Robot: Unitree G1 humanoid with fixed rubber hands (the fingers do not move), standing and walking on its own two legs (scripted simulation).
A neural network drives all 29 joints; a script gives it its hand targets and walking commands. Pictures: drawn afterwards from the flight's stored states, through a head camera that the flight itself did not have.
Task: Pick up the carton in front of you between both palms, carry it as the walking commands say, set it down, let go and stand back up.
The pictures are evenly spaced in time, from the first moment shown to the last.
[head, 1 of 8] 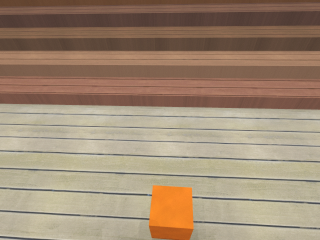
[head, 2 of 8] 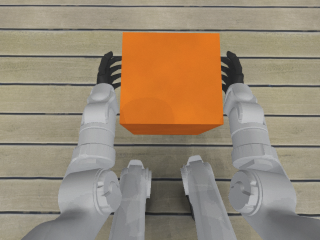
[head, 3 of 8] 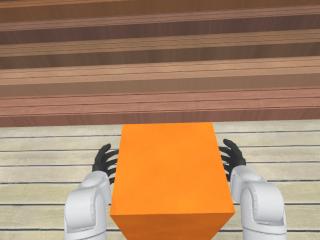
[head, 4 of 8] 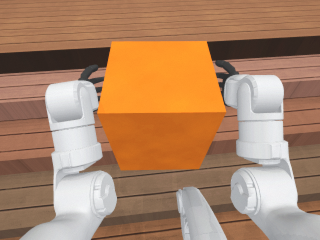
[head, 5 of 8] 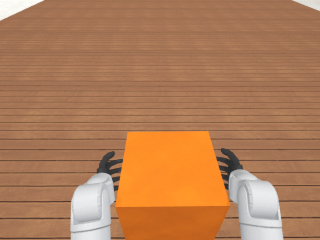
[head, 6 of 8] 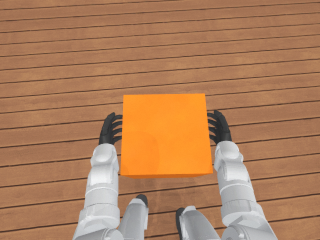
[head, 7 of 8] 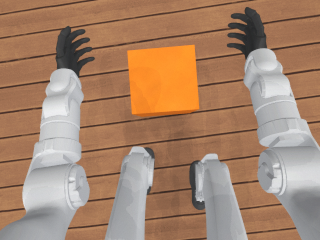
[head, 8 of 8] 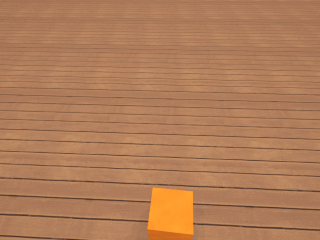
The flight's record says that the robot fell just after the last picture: no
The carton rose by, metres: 1.99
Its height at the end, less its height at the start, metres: +1.22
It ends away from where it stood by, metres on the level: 5.15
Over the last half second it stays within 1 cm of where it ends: yes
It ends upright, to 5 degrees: yes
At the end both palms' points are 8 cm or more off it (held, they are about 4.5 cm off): yes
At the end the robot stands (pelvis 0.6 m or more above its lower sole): yes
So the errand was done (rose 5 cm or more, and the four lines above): yes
